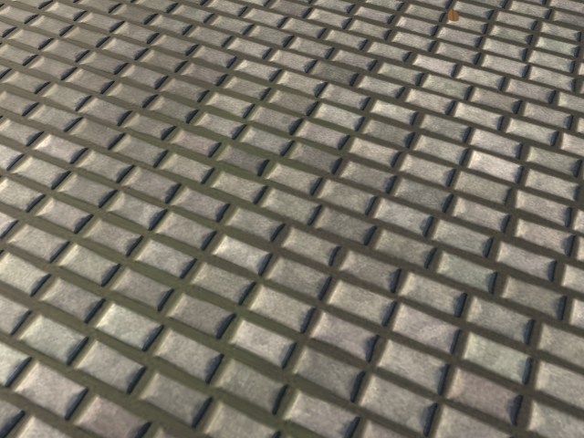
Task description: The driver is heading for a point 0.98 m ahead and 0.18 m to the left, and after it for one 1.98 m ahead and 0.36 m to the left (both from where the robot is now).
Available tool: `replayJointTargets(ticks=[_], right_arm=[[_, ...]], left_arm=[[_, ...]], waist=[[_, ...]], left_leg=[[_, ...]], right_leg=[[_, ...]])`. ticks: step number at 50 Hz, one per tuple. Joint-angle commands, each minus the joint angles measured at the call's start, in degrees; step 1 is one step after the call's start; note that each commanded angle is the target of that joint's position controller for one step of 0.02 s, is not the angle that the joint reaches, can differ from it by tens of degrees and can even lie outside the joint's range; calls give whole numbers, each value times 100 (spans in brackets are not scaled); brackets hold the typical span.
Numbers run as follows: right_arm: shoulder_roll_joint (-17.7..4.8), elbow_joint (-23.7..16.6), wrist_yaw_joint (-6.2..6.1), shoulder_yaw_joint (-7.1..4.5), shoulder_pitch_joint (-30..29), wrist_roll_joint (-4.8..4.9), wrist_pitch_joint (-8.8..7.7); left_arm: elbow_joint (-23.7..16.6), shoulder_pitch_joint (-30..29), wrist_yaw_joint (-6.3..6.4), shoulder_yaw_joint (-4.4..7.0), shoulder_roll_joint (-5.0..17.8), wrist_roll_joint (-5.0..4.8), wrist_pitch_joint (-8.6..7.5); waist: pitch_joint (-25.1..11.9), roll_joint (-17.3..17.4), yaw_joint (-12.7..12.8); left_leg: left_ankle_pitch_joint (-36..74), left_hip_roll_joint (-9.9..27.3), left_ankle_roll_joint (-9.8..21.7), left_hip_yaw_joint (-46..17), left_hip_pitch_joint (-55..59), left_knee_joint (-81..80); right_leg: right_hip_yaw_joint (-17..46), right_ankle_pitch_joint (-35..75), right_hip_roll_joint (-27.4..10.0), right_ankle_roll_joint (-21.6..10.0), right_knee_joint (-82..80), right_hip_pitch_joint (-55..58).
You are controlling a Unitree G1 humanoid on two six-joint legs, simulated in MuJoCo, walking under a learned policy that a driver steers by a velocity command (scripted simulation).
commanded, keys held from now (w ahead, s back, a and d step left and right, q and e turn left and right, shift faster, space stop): w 0.50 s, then w+q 0.50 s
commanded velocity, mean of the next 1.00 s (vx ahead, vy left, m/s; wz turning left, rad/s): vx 0.50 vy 0.00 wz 0.18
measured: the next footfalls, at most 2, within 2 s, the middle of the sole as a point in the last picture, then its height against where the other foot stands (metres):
right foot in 0.54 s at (362, 430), level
left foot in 1.10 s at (279, 321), level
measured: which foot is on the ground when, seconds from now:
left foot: down 0.00-0.56, up 0.58-1.00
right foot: down 0.00-0.02, up 0.04-0.52, down 0.54-1.00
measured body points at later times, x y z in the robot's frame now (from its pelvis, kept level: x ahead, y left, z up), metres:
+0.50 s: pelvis +0.28 +0.00 +0.01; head +0.31 -0.01 +0.46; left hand +0.47 +0.21 -0.11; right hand +0.18 -0.23 -0.13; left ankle +0.12 +0.08 -0.72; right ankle +0.42 -0.10 -0.70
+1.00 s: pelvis +0.54 -0.01 +0.01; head +0.57 -0.01 +0.46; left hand +0.44 +0.21 -0.13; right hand +0.74 -0.19 -0.11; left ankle +0.67 +0.12 -0.69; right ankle +0.43 -0.09 -0.72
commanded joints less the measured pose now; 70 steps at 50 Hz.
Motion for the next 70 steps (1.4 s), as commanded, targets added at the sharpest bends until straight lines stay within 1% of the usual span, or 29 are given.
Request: replayJointTargets(ticks=[1, 2, 3, 4, 7, 11, 16, 21, 24, 26, 27, 28, 29, 30, 31, 33, 39, 44, 48, 51, 53, 54, 55, 56, 57, 59, 61, 64, 70], right_arm=[[-1646, 509, -153, -526, 3073, -243, -83], [-1471, 523, -67, -514, 2770, -23, 18], [-1219, 426, -44, -438, 2043, 92, 34], [-824, 348, -15, -335, 1612, 99, -4], [-363, 558, -69, -174, 1640, 81, -133], [-689, 746, -83, -216, 2171, 89, -234], [-648, 837, -82, -153, 2679, 94, -218], [-715, 1011, -152, -151, 3169, 43, -195], [-812, 1033, -211, -182, 3031, 0, -171], [-875, 1028, -212, -199, 2887, 10, -140], [-808, 957, -191, -168, 2806, 62, -135], [-358, 717, -128, -53, 3073, 270, -137], [-502, 790, -137, -144, 3393, 295, -106], [-777, 739, -156, -233, 2923, 170, -52], [-643, 641, -124, -212, 2520, 126, -64], [-452, 622, -72, -226, 2401, 16, 39], [-301, 308, 84, -253, 1772, -14, 313], [-234, -118, 171, -168, 703, 15, 285], [-260, -417, 206, -123, 98, -17, 271], [-415, -420, 187, -192, 352, -39, 279], [-606, -229, 148, -298, 1105, -51, 270], [-765, -37, 113, -388, 1754, -79, 223], [-1212, 126, 43, -554, 2478, -159, 192], [-1815, -34, 9, -707, 2216, -73, 250], [-1815, -68, -12, -686, 2353, 31, 333], [-1247, -26, -80, -532, 1806, 85, 297], [-991, -90, -128, -428, 1474, 132, 175], [-1170, -55, -101, -433, 1721, 185, 15], [-1247, -18, -78, -430, 2481, 167, 28]], left_arm=[[-454, 463, -59, 11, 250, -287, -42], [-372, 402, -66, 151, 650, -181, -21], [-558, -176, -66, 204, 743, -89, -1], [-664, -558, -94, 194, 679, -53, -30], [-615, -463, -171, 184, 341, 89, 154], [-891, -1095, -246, 206, 376, 98, 296], [-1342, -2379, -276, 145, 354, 12, 284], [-1614, -3106, -257, 113, 400, -11, 237], [-1640, -2931, -229, 164, 511, -8, 162], [-1273, -1773, -151, 278, 680, 14, 79], [-977, -759, -91, 381, 916, 109, 8], [-906, 30, -33, 533, 1528, 267, -23], [-928, -141, -107, 575, 1612, 122, 79], [-1042, -812, -133, 493, 1281, -2, 122], [-1122, -1293, -150, 379, 869, -26, 84], [-1030, -1476, -108, 264, 496, -21, -7], [-819, -847, -36, 280, 645, -47, -191], [-734, -519, 12, 238, 639, -46, -185], [-590, -112, 91, 261, 789, -31, -120], [-589, -178, 154, 306, 973, -3, -32], [-658, -307, 159, 365, 1151, 22, 66], [-722, -377, 121, 384, 1213, 5, 113], [-891, -513, 76, 372, 1163, -32, 115], [-1369, -470, -51, 294, 592, -115, 60], [-1575, -1150, -96, 341, 1007, -66, -25], [-1637, -1320, -109, 294, 895, -127, -145], [-1594, -1148, -98, 292, 831, 83, 45], [-1712, -1241, -162, 275, 747, 159, 299], [-2226, -2548, -214, 230, 804, 111, 367]], waist=[[-2063, 891, -1130], [-2152, 629, -1019], [-1078, 342, -725], [-506, 89, -615], [-89, 201, -176], [53, 244, -155], [212, 310, -463], [260, 378, -686], [166, 404, -469], [-414, 349, 28], [-981, 170, 426], [-1845, -771, 463], [-2250, -1184, 261], [-1373, -450, 15], [-644, -192, -86], [-104, -299, -376], [25, -358, -500], [224, -390, -317], [282, -390, -152], [18, -588, -375], [-427, -687, -707], [-783, -558, -998], [-1227, -59, -1377], [-1616, 1503, -905], [-1615, 351, -1100], [-430, -308, -621], [-299, -318, -248], [-331, -111, -165], [-168, 253, -638]], left_leg=[[-650, 2207, 1175, -3178, 4537, -447], [-913, 2468, 1417, -4578, 4411, -1225], [-1368, 2227, 1189, -3628, 3495, -1396], [-1137, 1988, 998, -2980, 2656, -1673], [-72, 1341, 508, -1743, 1515, -2002], [700, 1160, 530, -1236, 1580, -2193], [1458, 952, 376, -853, 1979, -2221], [2042, 1202, 414, -816, 2926, -1981], [3256, 1358, 341, -726, 3303, -1426], [4303, 1198, 189, -612, 3149, -61], [3371, 966, 93, -509, 2298, 1157], [720, 319, -135, -180, 532, 3180], [-2439, -354, -145, -565, -496, 4518], [-1966, 96, -89, -936, -837, 4721], [-1511, 311, -99, -937, -844, 4463], [-1125, 587, -143, -917, -468, 3893], [-213, 692, -298, -696, -1101, 3463], [611, 564, -351, -273, -1170, 1868], [424, 383, -151, 160, -1040, 989], [-324, -14, 177, 415, -457, 795], [-897, -372, 454, 483, 366, 630], [-834, -512, 613, 370, 1264, 183], [-1177, 164, 924, -707, 2545, -288], [-1012, 1879, 1868, -4018, 4280, -825], [-796, 2001, 1951, -4517, 4158, -1320], [85, 1706, 1445, -3208, 2768, -1523], [992, 1145, 1126, -2413, 1988, -1593], [1629, 828, 1057, -2058, 1701, -1649], [1707, 642, 653, -2072, 2236, -1693]], right_leg=[[-174, 2105, -351, -109, 4799, -3061], [487, -270, 55, -158, 5715, -3900], [672, 213, -364, -208, 5726, -4323], [671, 638, -571, -205, 5385, -4263], [586, 1001, -854, -68, 4573, -3520], [339, 1562, -966, 127, 3999, -4050], [39, 2462, -900, 262, 2404, -4297], [-108, 2455, -687, 82, 1472, -4309], [-154, 1845, -481, -177, 1101, -3826], [-265, 1723, -131, -396, 663, -2339], [124, 1895, -501, -577, 517, -850], [2267, 1230, -2189, -1027, 297, 886], [4113, 1129, -2964, -1447, -437, 1146], [3334, 680, -2703, -1231, -560, 314], [2567, 747, -2470, -1042, -848, -590], [1492, 1393, -1988, -586, -1182, -1533], [172, 2800, -1733, -375, -1340, -1428], [-547, 3662, -1565, -239, -1272, -1159], [-847, 4507, -1792, -241, -1035, -419], [-1116, 6613, -1907, -204, -186, 45], [-1181, 7351, -1956, -250, 1137, 101], [-1219, 6772, -1922, -190, 2269, -268], [-1250, 5047, -1727, -11, 3983, -1415], [-914, -341, -307, 387, 6321, -4168], [386, -170, -328, 333, 6595, -4896], [531, 668, -891, 279, 5587, -4830], [571, 765, -1058, 410, 4900, -4128], [438, 916, -1044, 612, 4303, -4005], [318, 2160, -950, 711, 2832, -4736]])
